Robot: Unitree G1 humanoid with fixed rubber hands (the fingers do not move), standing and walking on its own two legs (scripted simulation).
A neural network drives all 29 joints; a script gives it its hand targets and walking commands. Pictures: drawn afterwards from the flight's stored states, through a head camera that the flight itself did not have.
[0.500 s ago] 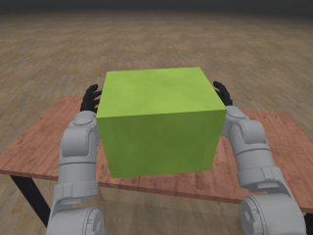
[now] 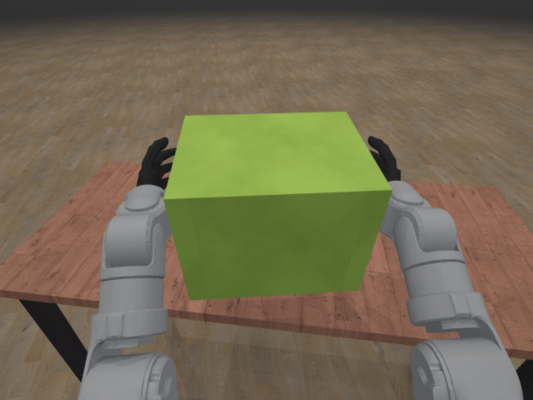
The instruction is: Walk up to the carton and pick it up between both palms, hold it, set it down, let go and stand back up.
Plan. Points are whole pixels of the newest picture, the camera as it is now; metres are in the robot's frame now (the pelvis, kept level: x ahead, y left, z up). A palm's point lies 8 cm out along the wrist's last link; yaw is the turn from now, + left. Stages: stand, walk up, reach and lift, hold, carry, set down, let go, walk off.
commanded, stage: hold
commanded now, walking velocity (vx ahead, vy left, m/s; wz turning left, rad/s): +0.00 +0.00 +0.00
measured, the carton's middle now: (271, 202) +0.36 +0.02 +0.20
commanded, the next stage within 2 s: none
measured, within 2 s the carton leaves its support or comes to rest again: neither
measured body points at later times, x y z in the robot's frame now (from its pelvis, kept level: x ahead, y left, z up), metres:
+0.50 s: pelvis +0.00 +0.00 +0.00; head -0.05 +0.01 +0.45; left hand +0.37 +0.19 +0.22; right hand +0.39 -0.14 +0.21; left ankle +0.03 +0.13 -0.74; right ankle +0.04 -0.11 -0.74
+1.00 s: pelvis +0.00 +0.00 +0.00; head -0.06 +0.01 +0.45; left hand +0.36 +0.19 +0.24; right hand +0.39 -0.14 +0.23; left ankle +0.03 +0.13 -0.74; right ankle +0.04 -0.11 -0.74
